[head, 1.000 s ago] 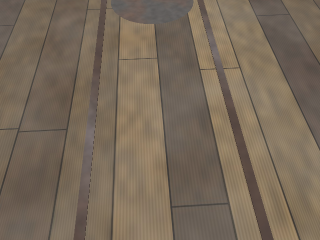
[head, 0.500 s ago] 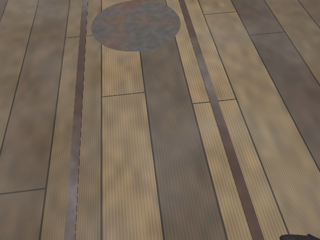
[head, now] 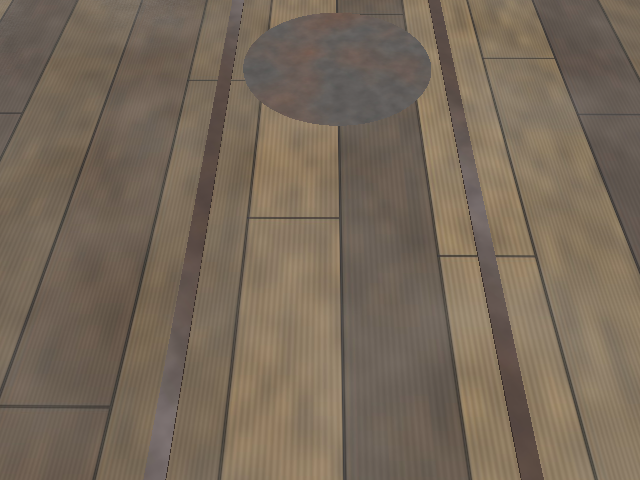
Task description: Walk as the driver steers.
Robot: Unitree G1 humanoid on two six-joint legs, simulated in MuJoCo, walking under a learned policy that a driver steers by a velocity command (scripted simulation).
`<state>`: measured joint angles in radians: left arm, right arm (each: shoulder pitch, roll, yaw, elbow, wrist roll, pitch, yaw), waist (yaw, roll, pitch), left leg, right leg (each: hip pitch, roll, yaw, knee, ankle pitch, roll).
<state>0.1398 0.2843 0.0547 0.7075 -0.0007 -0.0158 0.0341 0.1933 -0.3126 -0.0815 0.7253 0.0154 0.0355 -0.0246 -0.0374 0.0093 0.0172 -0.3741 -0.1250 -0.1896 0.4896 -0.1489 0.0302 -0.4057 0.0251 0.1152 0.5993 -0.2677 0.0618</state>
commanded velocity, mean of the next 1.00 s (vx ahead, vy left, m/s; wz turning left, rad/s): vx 0.01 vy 0.00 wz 0.12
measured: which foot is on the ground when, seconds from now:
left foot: down 0.00-0.02, up 0.04-0.34, down 0.36-1.00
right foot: up 0.00-0.00, down 0.02-1.00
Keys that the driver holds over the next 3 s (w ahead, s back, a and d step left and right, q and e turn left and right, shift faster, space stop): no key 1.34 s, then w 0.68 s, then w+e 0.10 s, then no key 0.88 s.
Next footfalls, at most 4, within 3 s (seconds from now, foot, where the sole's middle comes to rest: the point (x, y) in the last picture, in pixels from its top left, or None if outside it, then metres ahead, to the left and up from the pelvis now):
0.02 right None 0.09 -0.13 -0.77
0.36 left None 0.03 0.13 -0.77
2.04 left None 0.44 0.16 -0.77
2.48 right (350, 402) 0.63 -0.05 -0.77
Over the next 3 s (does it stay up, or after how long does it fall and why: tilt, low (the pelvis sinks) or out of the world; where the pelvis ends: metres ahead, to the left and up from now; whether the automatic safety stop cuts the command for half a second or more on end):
stays up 0.54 0.06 0.00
